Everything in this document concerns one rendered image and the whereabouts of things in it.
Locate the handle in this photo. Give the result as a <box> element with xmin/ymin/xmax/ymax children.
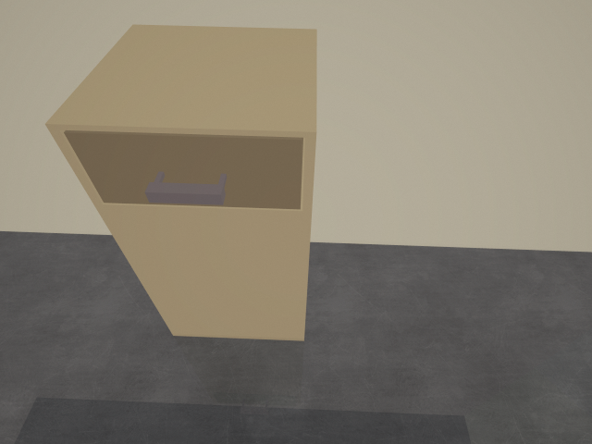
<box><xmin>145</xmin><ymin>171</ymin><xmax>227</xmax><ymax>205</ymax></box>

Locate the cabinet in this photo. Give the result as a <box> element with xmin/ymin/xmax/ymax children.
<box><xmin>45</xmin><ymin>24</ymin><xmax>317</xmax><ymax>341</ymax></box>

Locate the drawer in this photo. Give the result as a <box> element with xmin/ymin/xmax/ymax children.
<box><xmin>64</xmin><ymin>130</ymin><xmax>303</xmax><ymax>209</ymax></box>

